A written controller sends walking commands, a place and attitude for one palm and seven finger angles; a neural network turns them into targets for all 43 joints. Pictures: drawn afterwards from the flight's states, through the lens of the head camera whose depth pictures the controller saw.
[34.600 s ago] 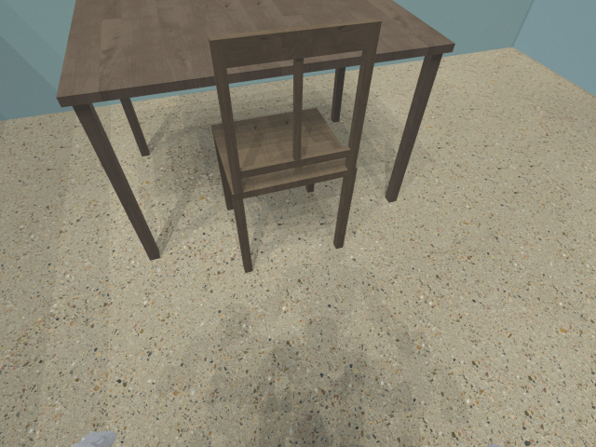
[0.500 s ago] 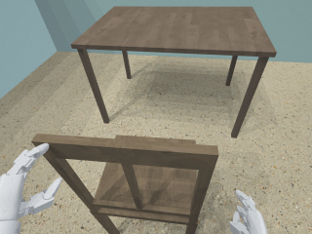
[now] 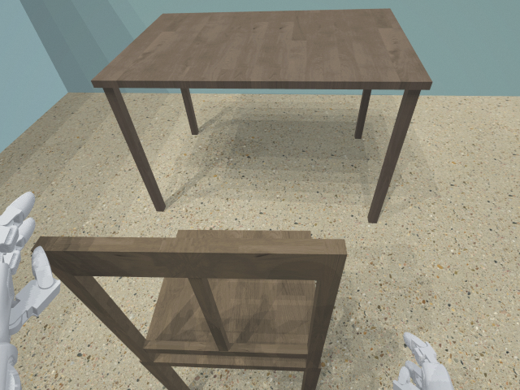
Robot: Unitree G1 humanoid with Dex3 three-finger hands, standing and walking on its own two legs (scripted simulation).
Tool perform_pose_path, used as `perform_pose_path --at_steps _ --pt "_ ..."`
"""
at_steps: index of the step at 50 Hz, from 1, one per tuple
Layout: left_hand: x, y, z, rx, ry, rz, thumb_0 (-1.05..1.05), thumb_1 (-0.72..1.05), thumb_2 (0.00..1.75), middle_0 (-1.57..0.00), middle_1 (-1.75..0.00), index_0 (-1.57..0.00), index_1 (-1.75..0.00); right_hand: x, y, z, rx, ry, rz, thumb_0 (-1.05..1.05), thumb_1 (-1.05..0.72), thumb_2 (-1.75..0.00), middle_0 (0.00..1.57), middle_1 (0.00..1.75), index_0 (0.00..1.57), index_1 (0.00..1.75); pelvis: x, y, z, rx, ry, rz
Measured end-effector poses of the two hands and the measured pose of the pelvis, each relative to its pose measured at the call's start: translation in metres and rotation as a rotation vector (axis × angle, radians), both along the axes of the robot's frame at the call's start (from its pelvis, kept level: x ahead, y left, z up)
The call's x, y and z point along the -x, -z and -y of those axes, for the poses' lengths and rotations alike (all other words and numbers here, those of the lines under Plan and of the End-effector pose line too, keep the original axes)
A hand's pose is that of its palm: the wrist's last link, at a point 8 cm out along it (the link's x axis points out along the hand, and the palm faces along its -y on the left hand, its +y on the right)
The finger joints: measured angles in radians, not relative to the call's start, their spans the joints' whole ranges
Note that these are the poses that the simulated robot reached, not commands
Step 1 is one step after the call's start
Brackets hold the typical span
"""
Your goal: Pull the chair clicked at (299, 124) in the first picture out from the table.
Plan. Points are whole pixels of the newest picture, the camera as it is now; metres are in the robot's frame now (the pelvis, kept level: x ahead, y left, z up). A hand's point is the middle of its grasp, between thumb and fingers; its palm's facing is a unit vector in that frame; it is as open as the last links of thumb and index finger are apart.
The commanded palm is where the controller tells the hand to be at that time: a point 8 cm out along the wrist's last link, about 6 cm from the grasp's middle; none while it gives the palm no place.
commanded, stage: step back with the hand held close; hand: left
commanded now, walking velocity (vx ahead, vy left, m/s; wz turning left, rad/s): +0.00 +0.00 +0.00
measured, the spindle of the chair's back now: (212, 316) +0.26 +0.13 -0.08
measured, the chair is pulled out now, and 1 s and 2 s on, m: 0.65 0.65 0.65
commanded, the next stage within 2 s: none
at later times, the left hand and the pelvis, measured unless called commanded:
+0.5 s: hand (45, 287) +0.18 +0.28 +0.15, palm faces +0.36 -0.75 -0.55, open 7.4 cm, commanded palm +0.12 +0.32 +0.18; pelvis -0.03 +0.02 +0.00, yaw -1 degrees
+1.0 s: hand (10, 322) +0.14 +0.29 +0.16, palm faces +0.45 -0.73 -0.51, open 7.4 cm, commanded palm +0.07 +0.32 +0.18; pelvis -0.07 +0.02 -0.01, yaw +0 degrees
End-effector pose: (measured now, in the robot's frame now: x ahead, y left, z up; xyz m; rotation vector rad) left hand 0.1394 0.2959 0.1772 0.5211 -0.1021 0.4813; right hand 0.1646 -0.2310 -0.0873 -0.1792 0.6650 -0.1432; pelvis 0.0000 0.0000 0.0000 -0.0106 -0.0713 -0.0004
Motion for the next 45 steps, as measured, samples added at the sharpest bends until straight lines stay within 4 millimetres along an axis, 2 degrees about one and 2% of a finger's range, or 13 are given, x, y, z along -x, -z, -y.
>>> perform_pose_path --at_steps 5,10,17,21,28,35,45 --pt "-0.003 0.000 -0.007 0.007 -0.017 0.014 0.01 0.89 0.90 -0.21 -0.30 -0.21 -0.30 0.001 0.001 -0.007 -0.008 -0.005 -0.007 0.01 -0.90 -0.90 0.20 0.30 0.20 0.29 0.001 0.000 -0.003 -0.001 0.002 0.001" --pt "-0.017 -0.007 -0.014 -0.026 0.014 0.050 0.01 0.89 0.90 -0.21 -0.30 -0.21 -0.30 0.000 -0.001 -0.014 -0.017 -0.010 -0.017 0.01 -0.90 -0.90 0.20 0.30 0.21 0.29 0.007 0.000 -0.008 -0.001 0.018 -0.029" --pt "-0.025 0.004 -0.010 -0.065 0.107 -0.056 0.01 0.89 0.90 -0.21 -0.30 -0.21 -0.30 0.011 -0.002 -0.012 -0.010 0.060 -0.053 0.01 -0.90 -0.90 0.20 0.30 0.21 0.30 0.013 -0.001 -0.019 -0.013 0.032 -0.070" --pt "-0.017 0.006 -0.012 -0.086 0.131 -0.077 0.01 0.89 0.90 -0.21 -0.30 -0.22 -0.30 0.022 -0.002 -0.012 0.003 0.086 -0.079 0.01 -0.90 -0.90 0.20 0.30 0.21 0.29 0.019 0.001 -0.022 -0.017 0.028 -0.077" --pt "0.007 -0.001 -0.021 -0.100 0.091 -0.013 0.01 0.89 0.90 -0.22 -0.30 -0.22 -0.30 0.037 -0.001 -0.016 0.016 0.076 -0.083 0.01 -0.90 -0.90 0.20 0.30 0.20 0.29 0.033 0.004 -0.021 -0.018 0.018 -0.071" --pt "0.030 0.003 -0.018 -0.056 0.055 0.048 0.01 0.89 0.90 -0.21 -0.30 -0.21 -0.30 0.052 -0.003 -0.017 0.026 0.047 -0.060 0.01 -0.90 -0.90 0.20 0.30 0.21 0.29 0.050 0.008 -0.017 -0.008 0.018 -0.072" --pt "0.042 0.003 -0.024 -0.081 0.071 0.070 0.01 0.89 0.90 -0.21 -0.30 -0.21 -0.30 0.084 -0.005 -0.011 0.069 0.052 -0.080 0.01 -0.90 -0.90 0.20 0.30 0.21 0.30 0.068 0.009 -0.019 0.003 0.011 -0.086"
